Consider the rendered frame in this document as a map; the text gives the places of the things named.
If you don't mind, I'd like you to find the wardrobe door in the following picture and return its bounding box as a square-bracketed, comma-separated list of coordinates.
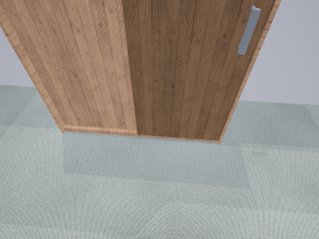
[0, 0, 137, 130]
[122, 0, 276, 141]

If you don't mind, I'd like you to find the handle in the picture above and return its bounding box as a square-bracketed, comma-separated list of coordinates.
[237, 5, 261, 55]

